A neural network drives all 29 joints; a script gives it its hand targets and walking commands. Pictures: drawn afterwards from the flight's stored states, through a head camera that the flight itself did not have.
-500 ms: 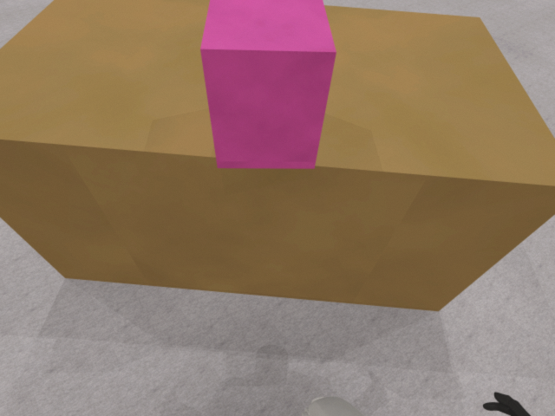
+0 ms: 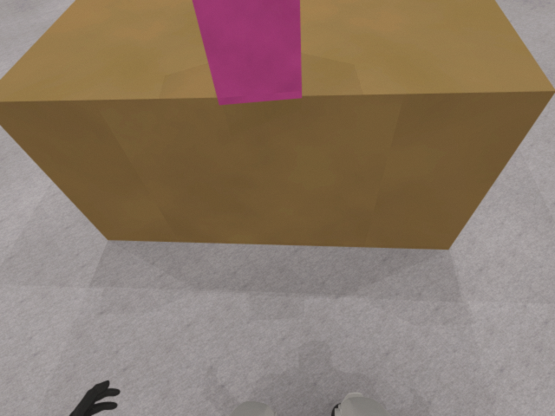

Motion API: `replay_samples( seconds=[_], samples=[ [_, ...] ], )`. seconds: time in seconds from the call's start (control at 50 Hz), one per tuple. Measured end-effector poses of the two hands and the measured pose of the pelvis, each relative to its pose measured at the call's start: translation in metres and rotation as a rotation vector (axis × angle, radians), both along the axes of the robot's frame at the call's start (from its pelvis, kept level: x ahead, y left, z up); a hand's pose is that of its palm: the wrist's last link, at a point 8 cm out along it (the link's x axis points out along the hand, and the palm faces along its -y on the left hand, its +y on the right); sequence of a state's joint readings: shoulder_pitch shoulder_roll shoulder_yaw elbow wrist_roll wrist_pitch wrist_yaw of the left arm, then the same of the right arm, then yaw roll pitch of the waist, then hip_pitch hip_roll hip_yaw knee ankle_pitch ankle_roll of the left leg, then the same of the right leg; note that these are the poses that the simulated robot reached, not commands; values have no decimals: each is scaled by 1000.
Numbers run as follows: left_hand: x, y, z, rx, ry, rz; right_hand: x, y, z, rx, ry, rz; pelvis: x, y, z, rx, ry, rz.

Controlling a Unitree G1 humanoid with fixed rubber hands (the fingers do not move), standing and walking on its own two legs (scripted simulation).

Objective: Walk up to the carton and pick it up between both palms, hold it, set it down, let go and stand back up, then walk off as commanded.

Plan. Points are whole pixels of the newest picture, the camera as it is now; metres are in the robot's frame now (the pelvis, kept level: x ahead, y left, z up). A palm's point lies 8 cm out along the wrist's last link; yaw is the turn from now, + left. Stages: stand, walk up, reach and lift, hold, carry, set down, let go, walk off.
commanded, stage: walk off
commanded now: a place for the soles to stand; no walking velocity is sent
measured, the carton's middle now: (253, 27) +0.90 +0.07 +0.09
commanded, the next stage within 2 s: stand in 1.62 s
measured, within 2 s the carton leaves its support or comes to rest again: neither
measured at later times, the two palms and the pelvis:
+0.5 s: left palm out of the picture -0.13 +0.37 -0.11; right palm out of the picture -0.04 -0.29 -0.06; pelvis -0.16 +0.03 +0.01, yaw -1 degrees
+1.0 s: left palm out of the picture -0.11 +0.31 -0.09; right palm out of the picture -0.15 -0.30 -0.09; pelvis -0.20 +0.01 +0.01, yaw +1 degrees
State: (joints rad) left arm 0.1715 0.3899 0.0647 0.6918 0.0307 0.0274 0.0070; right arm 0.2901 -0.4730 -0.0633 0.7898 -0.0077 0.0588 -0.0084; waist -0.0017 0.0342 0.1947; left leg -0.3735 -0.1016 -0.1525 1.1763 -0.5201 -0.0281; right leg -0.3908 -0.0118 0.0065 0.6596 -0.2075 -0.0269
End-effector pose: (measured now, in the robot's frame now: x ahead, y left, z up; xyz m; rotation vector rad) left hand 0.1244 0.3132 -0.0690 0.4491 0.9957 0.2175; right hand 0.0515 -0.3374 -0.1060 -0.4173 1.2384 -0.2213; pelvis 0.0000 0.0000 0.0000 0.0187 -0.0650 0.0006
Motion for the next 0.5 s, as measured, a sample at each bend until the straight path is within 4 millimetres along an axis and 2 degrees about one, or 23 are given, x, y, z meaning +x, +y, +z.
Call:
replay_samples(
  seconds=[0.08, 0.16, 0.26, 0.3, 0.38, 0.44, 0.5],
  samples=[
    [-32, 14, -12, -22, -9, 16, -36, 4, 4, -35, 26, 12, -33, 12, -6, -7, -1, 28],
    [-75, 36, -34, -54, 7, 66, -72, 18, 13, -66, 31, 11, -68, 26, -12, 18, -24, 33],
    [-136, 50, -39, -78, 119, 124, -106, 38, 37, -74, -3, -9, -99, 35, 6, -52, -35, 46],
    [-161, 55, -39, -78, 160, 120, -108, 43, 44, -80, -32, -11, -111, 36, 11, -69, -24, 37],
    [-209, 63, -39, -66, 237, 128, -99, 50, 52, -81, -128, 12, -136, 37, 13, -87, 2, 15],
    [-237, 64, -39, -60, 260, 145, -94, 52, 54, -69, -192, 33, -151, 34, 12, -81, 16, -1],
    [-259, 57, -37, -61, 262, 159, -96, 49, 51, -42, -230, 37, -163, 28, 10, -67, 22, -25]
  ],
)
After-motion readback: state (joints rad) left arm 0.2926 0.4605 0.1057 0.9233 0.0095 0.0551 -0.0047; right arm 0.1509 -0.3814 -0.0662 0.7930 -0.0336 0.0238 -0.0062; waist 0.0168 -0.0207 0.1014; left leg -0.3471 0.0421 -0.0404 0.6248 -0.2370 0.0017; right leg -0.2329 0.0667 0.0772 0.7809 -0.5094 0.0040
